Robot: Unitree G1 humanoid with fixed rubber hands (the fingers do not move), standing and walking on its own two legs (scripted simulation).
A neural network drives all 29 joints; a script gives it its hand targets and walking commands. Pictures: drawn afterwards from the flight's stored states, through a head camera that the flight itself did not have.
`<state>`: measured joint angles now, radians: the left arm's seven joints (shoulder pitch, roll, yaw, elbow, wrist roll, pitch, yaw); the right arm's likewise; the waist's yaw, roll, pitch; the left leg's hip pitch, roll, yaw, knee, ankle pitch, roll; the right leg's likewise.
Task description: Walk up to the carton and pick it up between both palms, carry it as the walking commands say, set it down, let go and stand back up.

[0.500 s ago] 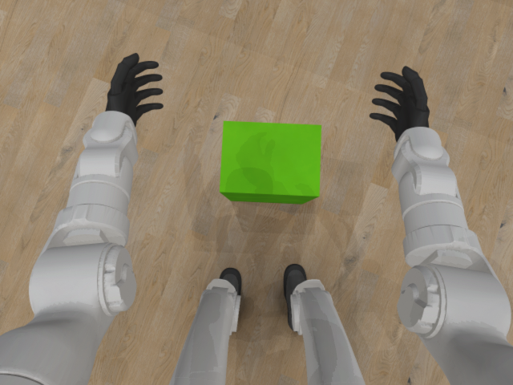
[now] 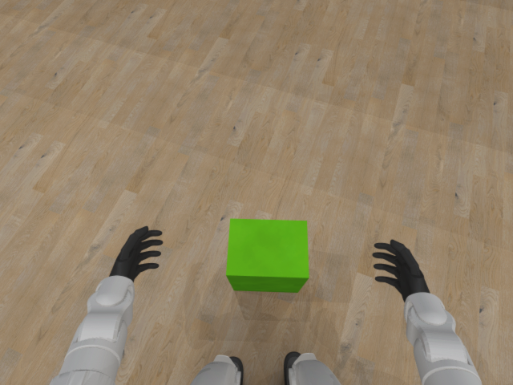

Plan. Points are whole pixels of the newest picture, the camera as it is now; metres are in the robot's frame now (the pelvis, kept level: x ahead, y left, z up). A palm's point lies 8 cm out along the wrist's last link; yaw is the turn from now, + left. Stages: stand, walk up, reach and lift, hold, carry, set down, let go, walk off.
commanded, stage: let go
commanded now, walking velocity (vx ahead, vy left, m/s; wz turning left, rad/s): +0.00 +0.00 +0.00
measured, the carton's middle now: (267, 258) +0.44 -0.01 -0.60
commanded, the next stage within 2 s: stand in 0.70 s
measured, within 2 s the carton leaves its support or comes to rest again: neither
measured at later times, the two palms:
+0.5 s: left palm (94, 342) +0.18 +0.24 -0.03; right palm (437, 342) +0.19 -0.23 -0.03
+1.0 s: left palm (57, 363) +0.16 +0.29 -0.05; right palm (477, 370) +0.16 -0.29 -0.05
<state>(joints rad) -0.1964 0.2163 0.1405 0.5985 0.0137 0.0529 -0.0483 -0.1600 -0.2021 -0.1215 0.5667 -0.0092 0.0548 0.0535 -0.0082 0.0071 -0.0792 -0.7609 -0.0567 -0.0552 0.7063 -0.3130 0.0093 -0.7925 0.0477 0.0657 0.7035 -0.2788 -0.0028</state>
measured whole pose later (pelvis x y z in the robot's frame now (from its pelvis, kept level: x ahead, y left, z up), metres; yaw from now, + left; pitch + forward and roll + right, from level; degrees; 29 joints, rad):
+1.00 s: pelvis +0.03 +0.00 +0.03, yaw +0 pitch -1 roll +0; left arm 0.20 0.34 0.04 0.73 0.04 0.02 0.02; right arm 0.20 -0.34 -0.06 0.73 -0.04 0.02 -0.01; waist 0.00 0.01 0.00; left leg -0.15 -0.05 -0.07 0.48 -0.31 0.02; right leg -0.18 0.04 0.07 0.48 -0.28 -0.01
